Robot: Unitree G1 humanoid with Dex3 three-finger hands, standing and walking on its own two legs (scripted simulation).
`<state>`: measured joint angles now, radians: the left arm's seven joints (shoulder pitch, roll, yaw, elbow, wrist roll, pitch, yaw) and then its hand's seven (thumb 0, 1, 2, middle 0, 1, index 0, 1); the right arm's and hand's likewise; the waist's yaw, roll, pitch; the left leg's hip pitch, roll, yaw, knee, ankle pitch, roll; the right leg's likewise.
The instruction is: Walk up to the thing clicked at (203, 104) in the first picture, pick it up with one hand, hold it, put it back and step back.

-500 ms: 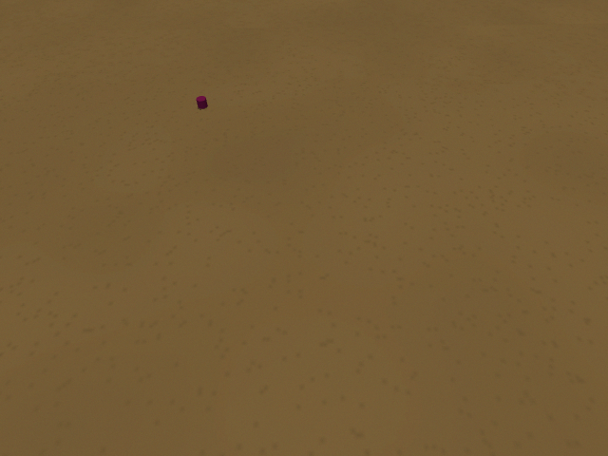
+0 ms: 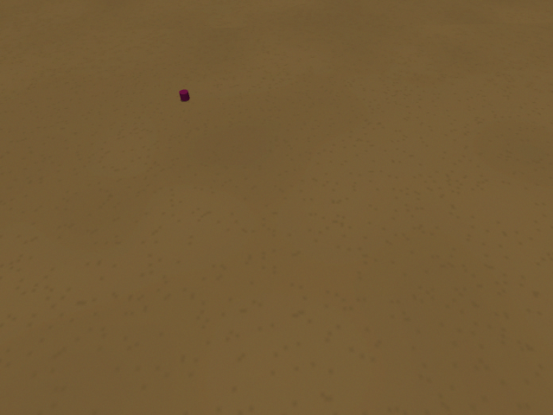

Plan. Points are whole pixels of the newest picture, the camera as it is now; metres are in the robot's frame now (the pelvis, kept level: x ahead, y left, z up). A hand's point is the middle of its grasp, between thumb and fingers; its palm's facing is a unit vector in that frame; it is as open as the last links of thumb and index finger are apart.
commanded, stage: stand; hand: left
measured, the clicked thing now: (184, 95) +2.04 +0.65 -0.76
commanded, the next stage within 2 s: walk up in 0.62 s
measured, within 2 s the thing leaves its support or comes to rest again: neither
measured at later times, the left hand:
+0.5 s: hand out of the picture +0.07 +0.25 -0.16, palm faces -0.03 -0.94 -0.34, open 7.4 cm
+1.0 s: hand out of the picture +0.08 +0.40 -0.17, palm faces +0.11 -0.91 -0.41, open 7.4 cm
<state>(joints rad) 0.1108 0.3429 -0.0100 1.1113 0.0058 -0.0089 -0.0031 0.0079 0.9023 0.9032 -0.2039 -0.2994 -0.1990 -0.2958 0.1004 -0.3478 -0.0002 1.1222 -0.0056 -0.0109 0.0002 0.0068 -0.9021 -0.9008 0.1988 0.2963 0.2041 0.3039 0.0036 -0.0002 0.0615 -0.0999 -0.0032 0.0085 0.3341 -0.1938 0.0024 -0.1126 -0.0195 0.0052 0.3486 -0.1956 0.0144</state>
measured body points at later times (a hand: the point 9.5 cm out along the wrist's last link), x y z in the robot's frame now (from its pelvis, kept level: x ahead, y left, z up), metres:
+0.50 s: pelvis +0.00 +0.00 +0.00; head +0.01 +0.00 +0.45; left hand +0.08 +0.30 -0.13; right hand +0.08 -0.30 -0.13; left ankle -0.01 +0.12 -0.75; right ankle +0.00 -0.13 -0.75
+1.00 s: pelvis +0.09 +0.08 -0.03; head +0.08 +0.10 +0.42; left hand +0.08 +0.44 -0.15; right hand +0.24 -0.26 -0.10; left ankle +0.15 +0.21 -0.75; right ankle +0.00 -0.12 -0.74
